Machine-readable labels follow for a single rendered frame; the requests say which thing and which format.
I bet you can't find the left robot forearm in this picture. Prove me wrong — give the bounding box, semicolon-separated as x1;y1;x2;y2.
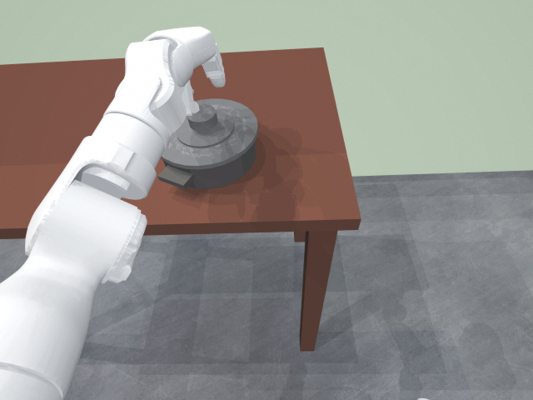
25;33;193;256

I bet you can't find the pot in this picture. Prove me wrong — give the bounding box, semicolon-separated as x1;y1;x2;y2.
158;142;256;189

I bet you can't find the table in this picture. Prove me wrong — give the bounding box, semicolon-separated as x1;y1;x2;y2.
0;47;361;351

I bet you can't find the left robot upper arm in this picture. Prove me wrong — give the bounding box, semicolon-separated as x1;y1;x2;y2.
0;180;147;400

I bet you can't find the lid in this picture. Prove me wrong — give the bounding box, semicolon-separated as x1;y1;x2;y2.
161;98;258;170

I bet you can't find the knob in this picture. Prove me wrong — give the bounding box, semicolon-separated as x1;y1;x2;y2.
187;104;218;132

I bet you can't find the left robot hand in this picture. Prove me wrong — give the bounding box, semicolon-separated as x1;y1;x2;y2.
143;27;226;116

